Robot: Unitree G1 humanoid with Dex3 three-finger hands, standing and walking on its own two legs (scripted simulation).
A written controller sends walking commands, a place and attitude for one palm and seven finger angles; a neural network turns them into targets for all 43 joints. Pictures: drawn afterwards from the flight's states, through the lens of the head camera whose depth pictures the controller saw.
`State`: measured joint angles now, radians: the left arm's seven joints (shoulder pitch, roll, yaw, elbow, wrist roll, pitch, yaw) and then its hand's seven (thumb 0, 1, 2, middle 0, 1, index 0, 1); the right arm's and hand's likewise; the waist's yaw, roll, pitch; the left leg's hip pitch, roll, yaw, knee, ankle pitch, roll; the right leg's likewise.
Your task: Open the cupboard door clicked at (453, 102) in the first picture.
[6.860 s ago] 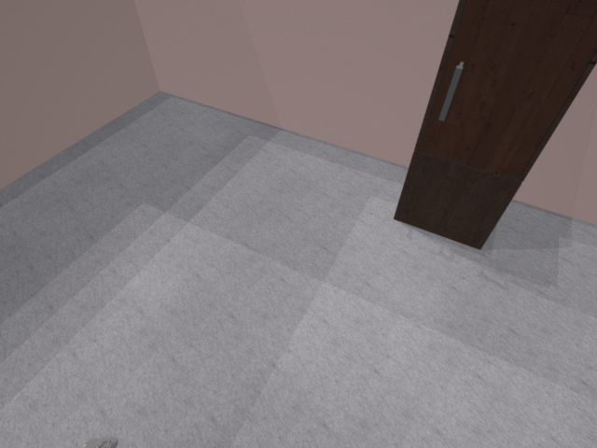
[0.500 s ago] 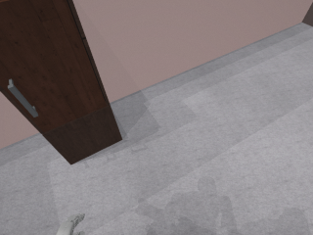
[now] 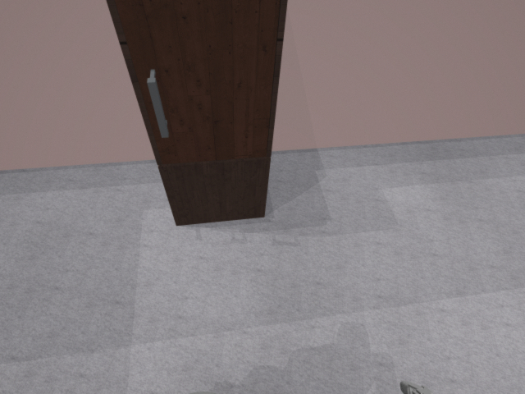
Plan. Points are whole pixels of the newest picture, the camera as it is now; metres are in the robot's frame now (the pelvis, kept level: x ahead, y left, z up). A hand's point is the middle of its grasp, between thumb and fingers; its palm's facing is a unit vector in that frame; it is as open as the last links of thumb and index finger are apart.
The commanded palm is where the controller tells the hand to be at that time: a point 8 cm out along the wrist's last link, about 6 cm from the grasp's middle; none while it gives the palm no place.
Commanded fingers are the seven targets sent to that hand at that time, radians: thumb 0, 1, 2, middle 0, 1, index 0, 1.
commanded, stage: turn to face it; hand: left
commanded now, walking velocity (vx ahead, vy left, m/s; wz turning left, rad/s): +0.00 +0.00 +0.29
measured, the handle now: (159, 105) +0.77 +0.35 -0.08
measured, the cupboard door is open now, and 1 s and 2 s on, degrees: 0 0 0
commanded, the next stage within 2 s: take the last steps up to it in 0.24 s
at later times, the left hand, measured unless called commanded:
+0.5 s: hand out of the picture +0.04 +0.16 -0.13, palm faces +0.17 -0.95 -0.25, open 7.3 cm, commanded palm none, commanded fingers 0.00 0.90 0.90 -0.20 -0.30 -0.20 -0.30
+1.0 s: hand out of the picture +0.00 +0.22 -0.16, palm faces +0.23 -0.96 -0.14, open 7.4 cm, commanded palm none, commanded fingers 0.00 0.90 0.90 -0.20 -0.30 -0.20 -0.30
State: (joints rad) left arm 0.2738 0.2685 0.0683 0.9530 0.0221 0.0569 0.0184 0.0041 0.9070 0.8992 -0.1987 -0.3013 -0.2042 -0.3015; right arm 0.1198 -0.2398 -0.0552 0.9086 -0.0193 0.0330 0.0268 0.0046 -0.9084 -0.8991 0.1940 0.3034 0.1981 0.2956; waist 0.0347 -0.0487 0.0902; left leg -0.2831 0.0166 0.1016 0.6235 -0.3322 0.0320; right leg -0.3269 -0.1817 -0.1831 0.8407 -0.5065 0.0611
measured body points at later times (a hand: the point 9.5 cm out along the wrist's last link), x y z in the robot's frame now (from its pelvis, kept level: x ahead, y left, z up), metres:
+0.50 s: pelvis +0.01 -0.03 +0.02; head +0.01 -0.06 +0.47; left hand +0.03 +0.21 -0.11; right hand +0.07 -0.26 -0.15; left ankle -0.03 +0.10 -0.67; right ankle +0.01 -0.13 -0.72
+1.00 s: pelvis +0.09 +0.06 +0.02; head +0.09 +0.08 +0.47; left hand -0.01 +0.27 -0.15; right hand +0.16 -0.17 -0.13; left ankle +0.07 +0.15 -0.72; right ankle +0.09 -0.07 -0.65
